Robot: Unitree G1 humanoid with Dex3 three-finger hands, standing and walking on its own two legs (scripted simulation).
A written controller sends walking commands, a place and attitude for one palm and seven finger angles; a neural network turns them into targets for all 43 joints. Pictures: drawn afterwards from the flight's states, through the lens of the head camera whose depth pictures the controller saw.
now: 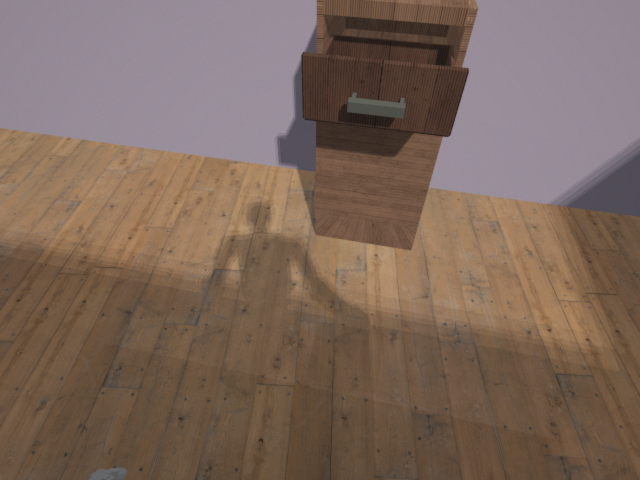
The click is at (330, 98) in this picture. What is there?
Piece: drawer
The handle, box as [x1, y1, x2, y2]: [347, 92, 405, 118]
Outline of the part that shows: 348,99 347,111 401,118 403,117 405,103 403,102 404,98 401,98 399,103 356,98 356,93 353,92 352,96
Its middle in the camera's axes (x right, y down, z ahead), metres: +0.13 -0.32 +0.91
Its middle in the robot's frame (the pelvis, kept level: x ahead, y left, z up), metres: +0.90 -0.08 +0.04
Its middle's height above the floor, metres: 0.81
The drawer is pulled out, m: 0.28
